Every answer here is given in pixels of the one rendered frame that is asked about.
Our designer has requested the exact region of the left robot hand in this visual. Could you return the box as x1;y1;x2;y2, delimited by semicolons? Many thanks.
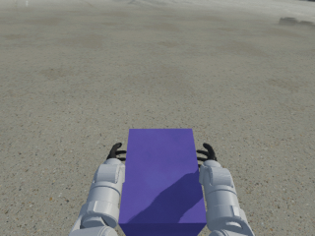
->
106;143;127;161

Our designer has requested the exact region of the right robot hand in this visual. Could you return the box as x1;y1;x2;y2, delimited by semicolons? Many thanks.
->
196;143;218;168

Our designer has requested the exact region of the left robot upper arm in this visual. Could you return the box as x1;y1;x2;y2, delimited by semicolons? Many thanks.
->
69;225;118;236

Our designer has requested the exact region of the robot left forearm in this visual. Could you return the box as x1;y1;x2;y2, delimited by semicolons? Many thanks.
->
68;158;126;236

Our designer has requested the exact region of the carton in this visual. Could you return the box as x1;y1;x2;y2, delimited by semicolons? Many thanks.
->
118;128;207;236

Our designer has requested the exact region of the robot right forearm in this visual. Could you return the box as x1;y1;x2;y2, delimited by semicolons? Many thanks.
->
199;159;255;236

